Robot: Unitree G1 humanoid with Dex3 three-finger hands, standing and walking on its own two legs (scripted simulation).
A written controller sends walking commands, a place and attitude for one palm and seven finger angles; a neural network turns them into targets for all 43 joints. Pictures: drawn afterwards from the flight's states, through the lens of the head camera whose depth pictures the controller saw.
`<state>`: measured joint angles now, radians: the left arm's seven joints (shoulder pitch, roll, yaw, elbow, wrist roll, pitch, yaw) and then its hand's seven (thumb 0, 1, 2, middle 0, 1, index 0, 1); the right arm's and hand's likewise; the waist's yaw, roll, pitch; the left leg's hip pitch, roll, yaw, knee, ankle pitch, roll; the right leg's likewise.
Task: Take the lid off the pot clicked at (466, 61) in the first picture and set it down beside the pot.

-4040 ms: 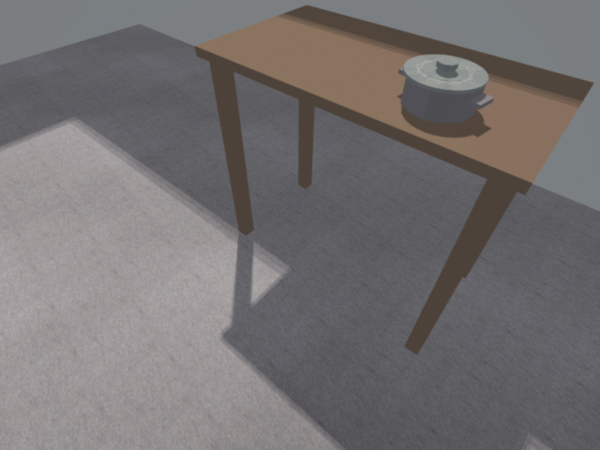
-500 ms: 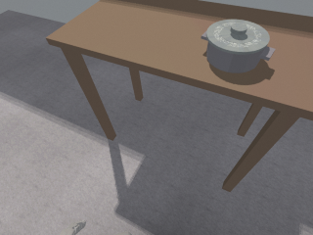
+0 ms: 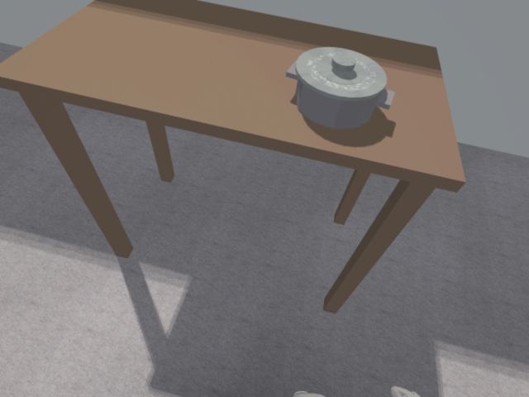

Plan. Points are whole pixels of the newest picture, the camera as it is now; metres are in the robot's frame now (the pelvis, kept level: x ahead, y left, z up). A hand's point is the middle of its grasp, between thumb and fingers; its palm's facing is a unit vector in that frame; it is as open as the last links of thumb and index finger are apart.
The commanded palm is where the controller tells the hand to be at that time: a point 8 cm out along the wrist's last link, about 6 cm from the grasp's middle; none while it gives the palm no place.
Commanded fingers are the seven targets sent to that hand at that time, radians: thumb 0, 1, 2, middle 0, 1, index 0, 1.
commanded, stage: turn to face it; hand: left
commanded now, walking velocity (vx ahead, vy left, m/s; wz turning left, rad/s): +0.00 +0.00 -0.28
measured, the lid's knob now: (343, 62) +0.68 -0.08 +0.16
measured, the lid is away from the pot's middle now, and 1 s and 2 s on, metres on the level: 0.00 0.00 0.00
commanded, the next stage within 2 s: take the last steps up to it in 0.12 s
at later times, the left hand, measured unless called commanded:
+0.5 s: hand out of the picture +0.12 +0.12 -0.15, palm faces -0.11 -0.97 -0.22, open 7.4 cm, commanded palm none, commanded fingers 0.00 0.90 0.90 -0.20 -0.30 -0.20 -0.30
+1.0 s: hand (216, 354) +0.21 +0.10 -0.18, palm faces -0.12 -0.98 -0.17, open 7.4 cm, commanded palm none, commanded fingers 0.00 0.90 0.90 -0.20 -0.30 -0.20 -0.30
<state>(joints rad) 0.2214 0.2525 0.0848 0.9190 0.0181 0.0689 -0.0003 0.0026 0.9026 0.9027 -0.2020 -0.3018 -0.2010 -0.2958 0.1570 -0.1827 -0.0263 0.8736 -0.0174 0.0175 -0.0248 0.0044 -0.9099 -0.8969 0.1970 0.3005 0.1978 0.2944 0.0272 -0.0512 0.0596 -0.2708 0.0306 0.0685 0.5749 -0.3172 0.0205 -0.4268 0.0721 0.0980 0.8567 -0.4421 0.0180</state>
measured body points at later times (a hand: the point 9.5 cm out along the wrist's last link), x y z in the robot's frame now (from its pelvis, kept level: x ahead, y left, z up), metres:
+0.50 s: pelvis +0.03 -0.05 +0.00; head +0.03 -0.07 +0.45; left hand +0.13 +0.18 -0.14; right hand -0.05 -0.28 -0.16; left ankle +0.01 +0.09 -0.68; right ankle -0.04 -0.12 -0.73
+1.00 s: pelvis +0.19 -0.07 +0.00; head +0.22 -0.07 +0.45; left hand +0.22 +0.15 -0.16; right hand +0.20 -0.31 -0.14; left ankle +0.20 +0.03 -0.73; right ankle +0.11 -0.18 -0.65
